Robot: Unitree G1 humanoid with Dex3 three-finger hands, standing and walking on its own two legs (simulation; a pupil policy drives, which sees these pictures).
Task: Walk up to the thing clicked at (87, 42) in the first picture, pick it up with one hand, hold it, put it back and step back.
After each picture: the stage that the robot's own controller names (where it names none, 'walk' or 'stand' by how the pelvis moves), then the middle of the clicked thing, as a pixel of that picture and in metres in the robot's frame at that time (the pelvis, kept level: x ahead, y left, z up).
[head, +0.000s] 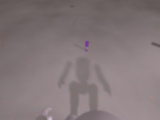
stand; (86, 46) +1.51 +0.10 -0.66
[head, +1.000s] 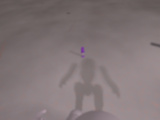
walk; (82, 52) +1.38 +0.26 -0.64
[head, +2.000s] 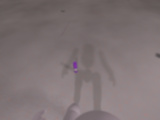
walk; (75, 67) +0.88 +0.31 -0.65
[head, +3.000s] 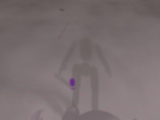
walk; (72, 84) +0.53 +0.22 -0.62
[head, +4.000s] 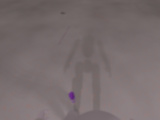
stand; (72, 97) +0.36 +0.21 -0.64
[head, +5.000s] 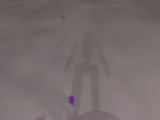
stand; (71, 101) +0.34 +0.21 -0.66
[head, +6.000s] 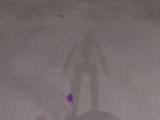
stand; (70, 99) +0.36 +0.22 -0.66
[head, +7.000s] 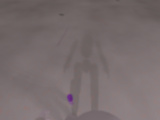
stand; (70, 99) +0.35 +0.22 -0.66
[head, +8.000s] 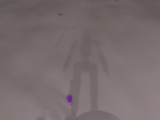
stand; (70, 100) +0.34 +0.22 -0.66
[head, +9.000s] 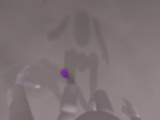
go down; (65, 74) +0.39 +0.23 -0.45
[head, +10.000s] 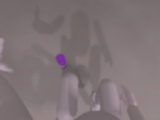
go down; (62, 62) +0.42 +0.26 -0.28
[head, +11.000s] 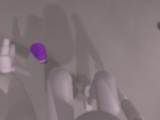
close in; (41, 55) +0.39 +0.30 -0.17
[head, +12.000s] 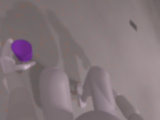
close; (24, 55) +0.38 +0.31 -0.15
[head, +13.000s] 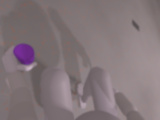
lift; (26, 58) +0.36 +0.31 -0.15
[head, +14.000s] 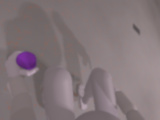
lift; (29, 63) +0.32 +0.31 -0.14
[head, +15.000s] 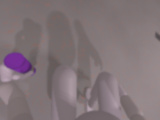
lift; (24, 67) +0.27 +0.38 -0.11
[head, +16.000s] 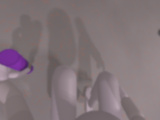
lift; (20, 64) +0.28 +0.40 -0.10
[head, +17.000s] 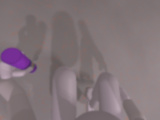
lift; (24, 63) +0.30 +0.39 -0.09
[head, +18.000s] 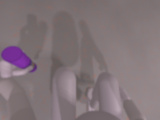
lift; (24, 62) +0.31 +0.39 -0.08
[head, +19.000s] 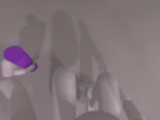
lift; (25, 62) +0.31 +0.38 -0.09
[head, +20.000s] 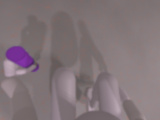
lift; (27, 62) +0.32 +0.38 -0.09
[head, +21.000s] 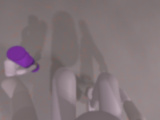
lift; (27, 62) +0.32 +0.38 -0.09
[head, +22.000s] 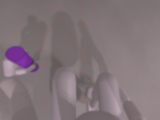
lift; (26, 62) +0.32 +0.38 -0.09
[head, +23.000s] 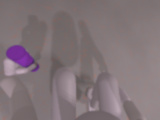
lift; (27, 61) +0.32 +0.38 -0.09
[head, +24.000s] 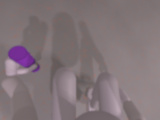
lift; (28, 62) +0.32 +0.38 -0.09
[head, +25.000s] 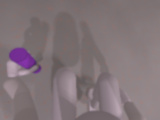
lift; (29, 63) +0.31 +0.37 -0.09
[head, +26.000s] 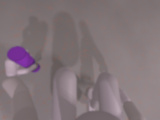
lift; (28, 62) +0.32 +0.38 -0.10
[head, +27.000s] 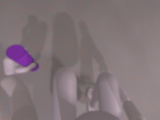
lift; (27, 61) +0.32 +0.39 -0.09
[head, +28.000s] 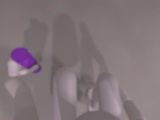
lift; (30, 63) +0.32 +0.37 -0.10
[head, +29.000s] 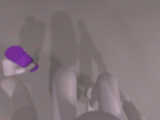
lift; (26, 61) +0.32 +0.39 -0.11
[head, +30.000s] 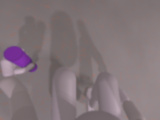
lift; (25, 62) +0.32 +0.39 -0.11
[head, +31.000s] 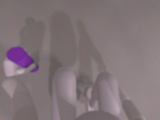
lift; (27, 62) +0.32 +0.38 -0.11
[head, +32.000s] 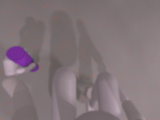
lift; (27, 62) +0.32 +0.38 -0.11
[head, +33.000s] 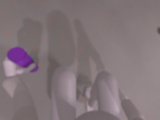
lift; (27, 62) +0.32 +0.38 -0.13
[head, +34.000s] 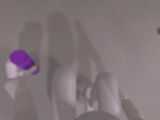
lift; (28, 65) +0.31 +0.37 -0.13
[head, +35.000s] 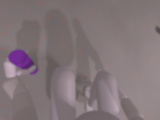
lift; (27, 64) +0.31 +0.37 -0.14
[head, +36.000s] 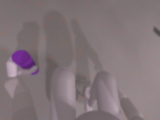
lift; (28, 65) +0.31 +0.36 -0.14
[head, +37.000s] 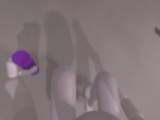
lift; (29, 65) +0.31 +0.36 -0.14
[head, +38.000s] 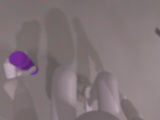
lift; (27, 65) +0.30 +0.37 -0.15
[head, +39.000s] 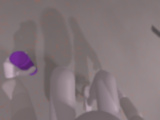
lift; (27, 65) +0.31 +0.36 -0.15
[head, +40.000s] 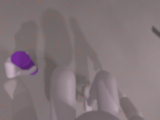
lift; (27, 65) +0.31 +0.36 -0.15
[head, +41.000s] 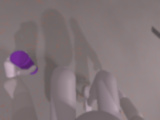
lift; (27, 65) +0.31 +0.36 -0.15
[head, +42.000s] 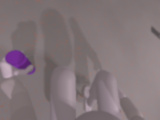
lift; (24, 65) +0.31 +0.38 -0.15
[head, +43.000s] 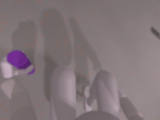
lift; (24, 65) +0.30 +0.38 -0.15
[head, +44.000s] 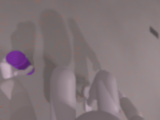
lift; (24, 65) +0.30 +0.38 -0.15
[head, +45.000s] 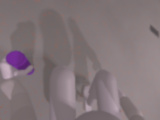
lift; (23, 65) +0.31 +0.38 -0.15
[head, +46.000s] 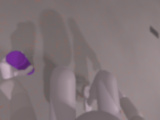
lift; (23, 65) +0.30 +0.38 -0.15
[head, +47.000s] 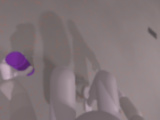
lift; (23, 66) +0.30 +0.38 -0.15
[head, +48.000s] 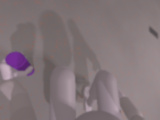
lift; (23, 66) +0.30 +0.38 -0.15
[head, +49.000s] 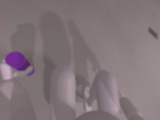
lift; (23, 66) +0.30 +0.38 -0.15
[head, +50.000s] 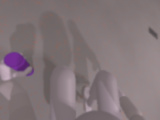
lift; (22, 66) +0.30 +0.38 -0.15
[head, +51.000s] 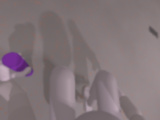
lift; (21, 67) +0.29 +0.39 -0.15
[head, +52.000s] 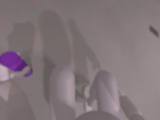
lift; (20, 66) +0.29 +0.39 -0.15
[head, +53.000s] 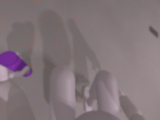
lift; (19, 66) +0.29 +0.39 -0.15
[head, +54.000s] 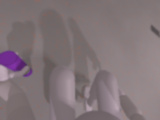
lift; (19, 66) +0.29 +0.40 -0.15
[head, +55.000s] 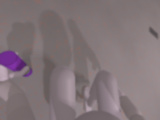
lift; (19, 66) +0.29 +0.40 -0.15
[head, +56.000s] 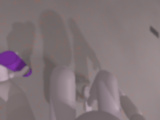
lift; (19, 66) +0.29 +0.40 -0.15
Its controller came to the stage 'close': yes
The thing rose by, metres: 0.09
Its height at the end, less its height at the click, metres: +0.00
